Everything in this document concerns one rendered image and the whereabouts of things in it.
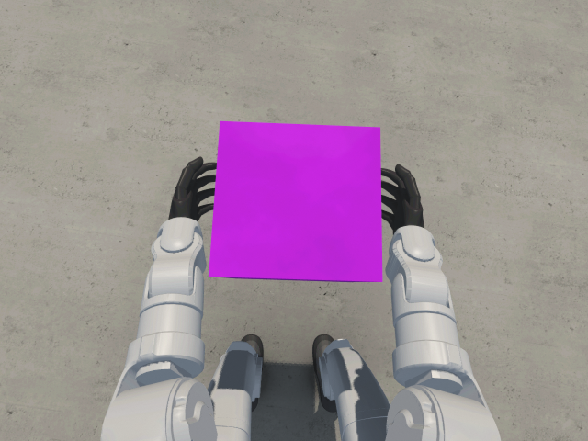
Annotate robot right thigh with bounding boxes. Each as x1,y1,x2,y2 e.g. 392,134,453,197
319,347,390,441

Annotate robot left hand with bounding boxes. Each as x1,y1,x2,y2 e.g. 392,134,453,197
168,156,217,221

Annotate robot right upper arm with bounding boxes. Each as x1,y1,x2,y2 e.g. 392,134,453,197
385,385,501,441

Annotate carton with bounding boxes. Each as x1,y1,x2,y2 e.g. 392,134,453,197
209,121,382,282

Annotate robot right hand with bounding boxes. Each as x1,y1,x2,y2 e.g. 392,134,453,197
381,164,424,234

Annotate left robot foot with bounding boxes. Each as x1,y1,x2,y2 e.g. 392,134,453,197
242,334,264,411

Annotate left robot forearm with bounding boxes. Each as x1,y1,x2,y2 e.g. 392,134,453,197
101,217,207,441

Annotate right robot forearm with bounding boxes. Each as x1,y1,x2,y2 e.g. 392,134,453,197
385,225,492,415

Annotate robot left upper arm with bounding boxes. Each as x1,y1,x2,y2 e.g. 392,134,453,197
102,377,218,441

